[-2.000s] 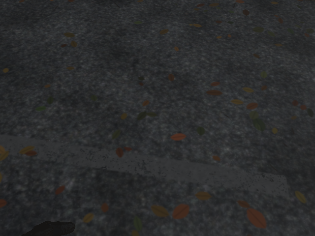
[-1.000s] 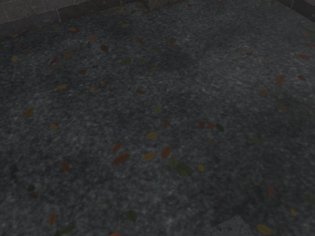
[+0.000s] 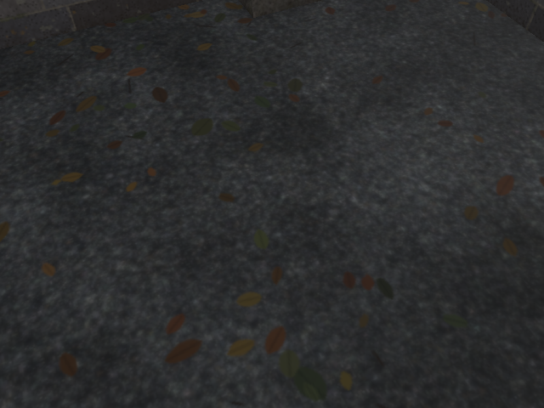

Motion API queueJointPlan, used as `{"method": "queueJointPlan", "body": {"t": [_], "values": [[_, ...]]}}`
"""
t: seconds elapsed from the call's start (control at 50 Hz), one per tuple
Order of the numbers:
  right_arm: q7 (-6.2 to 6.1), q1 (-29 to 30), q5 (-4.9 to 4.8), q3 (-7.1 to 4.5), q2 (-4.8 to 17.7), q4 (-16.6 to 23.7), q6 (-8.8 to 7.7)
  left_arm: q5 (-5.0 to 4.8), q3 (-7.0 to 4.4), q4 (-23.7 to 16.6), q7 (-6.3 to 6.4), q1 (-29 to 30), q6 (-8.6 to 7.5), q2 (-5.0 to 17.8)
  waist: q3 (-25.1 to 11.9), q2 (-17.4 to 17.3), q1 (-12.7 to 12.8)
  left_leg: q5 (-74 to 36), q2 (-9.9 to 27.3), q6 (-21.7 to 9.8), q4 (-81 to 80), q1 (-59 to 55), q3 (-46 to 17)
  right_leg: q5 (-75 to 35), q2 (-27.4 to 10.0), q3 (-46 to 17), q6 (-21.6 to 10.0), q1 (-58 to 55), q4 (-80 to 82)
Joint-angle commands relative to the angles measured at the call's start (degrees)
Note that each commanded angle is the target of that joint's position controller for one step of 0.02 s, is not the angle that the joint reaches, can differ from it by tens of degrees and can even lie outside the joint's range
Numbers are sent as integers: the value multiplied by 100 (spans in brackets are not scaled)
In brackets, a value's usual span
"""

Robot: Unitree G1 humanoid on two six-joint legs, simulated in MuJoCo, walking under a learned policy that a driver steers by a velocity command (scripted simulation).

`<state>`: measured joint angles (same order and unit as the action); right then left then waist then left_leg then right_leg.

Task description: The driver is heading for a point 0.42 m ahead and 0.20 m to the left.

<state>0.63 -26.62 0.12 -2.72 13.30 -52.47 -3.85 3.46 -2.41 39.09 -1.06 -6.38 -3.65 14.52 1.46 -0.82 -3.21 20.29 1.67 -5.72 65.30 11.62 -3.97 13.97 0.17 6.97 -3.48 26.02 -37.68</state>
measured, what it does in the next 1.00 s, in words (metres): walks ahead, turning left: left foot, then right foot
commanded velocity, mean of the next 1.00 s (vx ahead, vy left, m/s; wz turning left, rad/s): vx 0.55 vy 0.00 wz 0.42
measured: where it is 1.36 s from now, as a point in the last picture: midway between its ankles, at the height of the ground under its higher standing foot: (229, 308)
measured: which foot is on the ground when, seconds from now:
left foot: up 0.00-0.36, down 0.38-0.80, up 0.82-1.00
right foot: down 0.00-0.38, up 0.40-0.78, down 0.80-1.00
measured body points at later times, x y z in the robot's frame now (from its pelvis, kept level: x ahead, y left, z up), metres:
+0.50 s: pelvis +0.42 +0.03 -0.01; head +0.45 +0.03 +0.44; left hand +0.43 +0.30 -0.12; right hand +0.59 -0.20 -0.14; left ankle +0.48 +0.05 -0.72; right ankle +0.31 -0.15 -0.56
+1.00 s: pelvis +0.67 +0.05 +0.01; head +0.70 +0.07 +0.46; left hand +0.69 +0.33 -0.11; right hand +0.89 -0.14 -0.12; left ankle +0.58 +0.16 -0.67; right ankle +0.81 +0.02 -0.72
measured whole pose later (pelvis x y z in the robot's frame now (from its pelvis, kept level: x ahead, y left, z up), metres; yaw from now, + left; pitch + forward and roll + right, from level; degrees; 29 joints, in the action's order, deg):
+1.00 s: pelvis +0.67 +0.05 +0.01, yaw +27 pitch +1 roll +0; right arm -1.9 -10.2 -0.3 -2.8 15.4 -47.4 2.3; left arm 1.5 -1.0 44.7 -0.4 -7.2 -2.1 12.0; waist 3.2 -0.6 0.5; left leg 29.3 0.1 3.1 56.7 24.4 -4.6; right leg 3.8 3.1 1.7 -3.5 24.2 -26.9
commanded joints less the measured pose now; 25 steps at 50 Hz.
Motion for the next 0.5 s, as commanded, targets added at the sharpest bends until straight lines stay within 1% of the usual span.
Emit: {"method": "queueJointPlan", "body": {"t": [0.02,0.04,0.06,0.08,0.1,0.12,0.14,0.16,0.18,0.2,0.22,0.24,0.26,0.28,0.3,0.32,0.34,0.36,0.38,0.4,0.42,0.44,0.46,0.48,0.5], "values": [[102,523,54,-107,512,624,-78,-65,-246,198,62,-1069,-135,649,-235,401,483,-867,440,-162,977,2706,-156,2002,-1749,-2717,-276,-2216,2711],[160,357,131,-79,389,561,20,-112,-196,289,75,-1079,-179,491,-114,620,308,-903,541,-86,900,2516,-132,1677,-1627,-2241,-221,-1832,2856],[206,422,138,-70,303,560,114,-161,-158,393,67,-1114,-231,340,43,602,236,-949,606,-47,871,2527,-113,1369,-1541,-1866,-156,-1663,2995],[242,610,130,-62,233,633,194,-225,-148,506,56,-1179,-282,288,247,540,177,-1083,644,-24,867,2759,-75,942,-1484,-1472,-63,-1621,3103],[270,867,130,-55,213,713,249,-256,-147,598,45,-1261,-323,275,408,466,169,-1295,672,-1,850,3018,-19,469,-1430,-1091,22,-1632,3183],[298,1119,123,-48,206,791,280,-260,-141,675,38,-1348,-351,252,525,397,181,-1555,655,6,736,3216,59,-15,-1321,-669,131,-1664,3244],[318,1377,92,-24,182,879,289,-246,-129,731,22,-1400,-372,212,623,373,194,-1855,591,-8,445,3235,204,-499,-1143,-230,231,-1582,3311],[336,1627,57,0,172,963,287,-225,-116,784,18,-1457,-392,186,713,384,211,-2142,512,-33,133,3218,375,-1001,-992,124,270,-1545,3350],[357,1863,35,8,206,1035,281,-220,-103,857,32,-1586,-403,164,754,322,259,-2367,405,-78,-162,3223,583,-1596,-879,399,324,-1653,3362],[381,2093,51,33,219,1152,274,-217,-97,915,66,-1707,-414,235,797,321,260,-2495,376,-119,-517,3226,772,-2282,-944,560,303,-1790,3369],[406,2314,68,55,244,1237,259,-228,-85,987,111,-1795,-406,264,873,207,260,-2568,318,-162,-947,3182,965,-2926,-930,754,342,-1971,3364],[433,2495,81,84,232,1315,244,-242,-81,1038,158,-1868,-393,342,889,158,255,-2636,229,-227,-1434,3009,1185,-3526,-928,924,408,-2156,3350],[448,2586,69,104,246,1356,237,-243,-79,1064,207,-1895,-386,443,835,180,233,-2709,58,-304,-1844,2665,1414,-4504,-933,1057,485,-2321,3242],[449,2578,63,100,319,1362,241,-245,-88,1082,271,-1950,-377,590,671,277,171,-2744,-172,-399,-2094,2306,1620,-5826,-992,1127,533,-2610,2968],[434,2433,49,82,425,1317,257,-248,-121,1079,350,-1973,-335,790,443,427,48,-2643,-382,-474,-2222,1967,1760,-6963,-1083,1155,564,-2944,2552],[404,2071,29,43,569,1219,286,-238,-169,1042,434,-1892,-266,987,172,607,-193,-2401,-562,-538,-2281,1530,1820,-7857,-1202,1138,574,-3180,1990],[359,1363,20,-41,785,1032,318,-202,-223,977,493,-1702,-169,1161,-195,755,-590,-2008,-735,-632,-2258,804,1788,-8497,-1320,1065,545,-3218,1076],[293,232,86,-157,1019,681,319,-165,-253,881,506,-1417,-80,1240,-588,711,-1088,-1765,-832,-788,-2428,-335,1514,-8467,-1391,903,452,-2833,-339],[162,-848,122,-307,1212,326,286,-176,-280,810,444,-1121,-15,1259,-842,391,-1537,-1849,-644,-1058,-3211,-1514,874,-6776,-1165,807,342,-2106,-2443],[-1,-366,-30,-412,1259,302,309,-191,-212,730,286,-781,-75,757,-433,-881,-1111,-2516,-128,-1052,-3503,-2209,56,190,148,580,305,-447,-4611],[35,121,239,-442,1868,528,258,-293,-13,236,288,-1875,-170,158,-1189,-1180,105,-6111,1280,-1991,-2915,-3335,-2132,1771,257,-342,430,1151,-6190],[-11,164,178,-509,1767,705,260,-328,27,148,292,-1608,-239,381,-2027,-323,-265,-4355,1683,-2488,-3953,-3553,-3196,1327,187,-1050,384,1669,-6319],[-92,507,140,-405,1380,699,241,-318,42,202,281,-1473,-277,528,-927,445,45,-3434,1599,-2118,-4595,-2330,-2862,890,-123,-1023,337,1746,-5625],[48,1197,-61,-224,736,1056,-18,-682,-129,6,286,-1044,-423,754,-570,804,233,-2830,1439,-1899,-5007,-1520,-2869,977,-184,-1381,328,1479,-5316],[113,1567,-84,-139,652,1066,-144,-665,-147,103,296,-1044,-373,818,-290,947,468,-3273,1386,-1678,-5034,-748,-2502,820,-418,-1403,395,1219,-4976]]}}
